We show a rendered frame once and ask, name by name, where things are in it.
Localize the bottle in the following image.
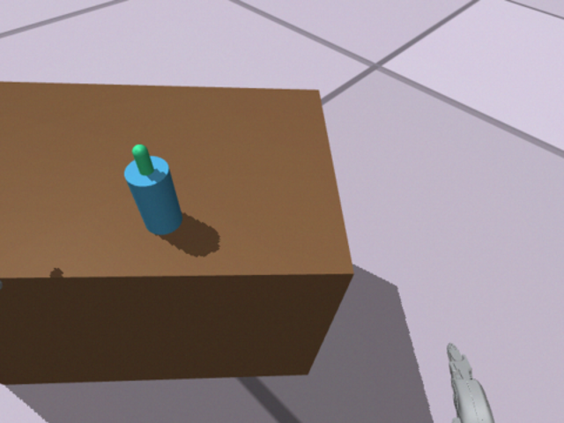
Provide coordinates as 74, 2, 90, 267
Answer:
124, 145, 182, 235

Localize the right robot hand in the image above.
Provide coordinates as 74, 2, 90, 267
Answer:
447, 343, 494, 423

